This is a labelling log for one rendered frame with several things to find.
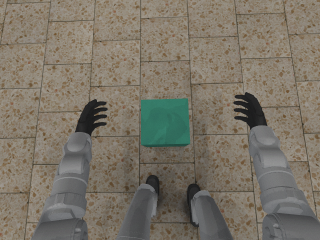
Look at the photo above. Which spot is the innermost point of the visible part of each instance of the robot left hand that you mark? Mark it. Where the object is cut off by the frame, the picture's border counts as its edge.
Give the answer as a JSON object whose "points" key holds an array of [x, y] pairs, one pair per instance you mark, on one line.
{"points": [[86, 121]]}

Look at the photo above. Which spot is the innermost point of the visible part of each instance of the robot left upper arm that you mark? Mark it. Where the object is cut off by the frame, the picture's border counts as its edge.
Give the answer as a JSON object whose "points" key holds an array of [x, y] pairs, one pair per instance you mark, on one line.
{"points": [[65, 229]]}

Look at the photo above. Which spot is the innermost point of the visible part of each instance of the robot left foot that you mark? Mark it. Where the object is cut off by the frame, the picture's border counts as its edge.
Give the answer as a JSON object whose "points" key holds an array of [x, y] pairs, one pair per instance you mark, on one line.
{"points": [[153, 181]]}

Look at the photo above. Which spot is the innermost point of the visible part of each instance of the robot right forearm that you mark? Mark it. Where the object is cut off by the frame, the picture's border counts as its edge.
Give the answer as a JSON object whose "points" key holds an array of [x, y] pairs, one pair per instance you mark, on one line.
{"points": [[279, 191]]}

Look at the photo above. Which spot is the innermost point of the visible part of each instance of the carton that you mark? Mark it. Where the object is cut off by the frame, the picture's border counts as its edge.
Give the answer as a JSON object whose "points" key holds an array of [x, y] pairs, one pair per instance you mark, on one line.
{"points": [[165, 122]]}

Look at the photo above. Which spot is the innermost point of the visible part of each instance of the robot right hand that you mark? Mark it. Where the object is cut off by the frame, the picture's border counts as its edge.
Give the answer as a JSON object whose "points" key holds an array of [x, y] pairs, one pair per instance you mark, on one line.
{"points": [[255, 115]]}

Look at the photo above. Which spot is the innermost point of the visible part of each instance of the robot right upper arm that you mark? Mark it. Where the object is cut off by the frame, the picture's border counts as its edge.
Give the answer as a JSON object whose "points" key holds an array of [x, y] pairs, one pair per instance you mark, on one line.
{"points": [[283, 226]]}

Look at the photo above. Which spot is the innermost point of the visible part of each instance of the robot left forearm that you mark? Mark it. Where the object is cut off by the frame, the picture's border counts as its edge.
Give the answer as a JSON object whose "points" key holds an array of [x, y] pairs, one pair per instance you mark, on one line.
{"points": [[67, 199]]}

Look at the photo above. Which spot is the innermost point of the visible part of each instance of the robot left thigh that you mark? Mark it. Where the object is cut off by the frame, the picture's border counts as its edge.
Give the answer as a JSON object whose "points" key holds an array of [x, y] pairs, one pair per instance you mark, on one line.
{"points": [[137, 221]]}

